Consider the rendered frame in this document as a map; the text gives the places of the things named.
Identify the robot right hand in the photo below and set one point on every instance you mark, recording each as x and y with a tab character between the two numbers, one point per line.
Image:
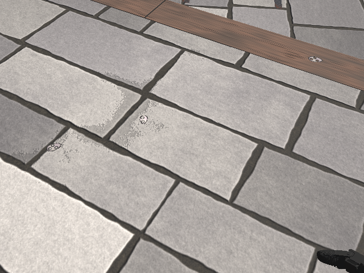
350	260

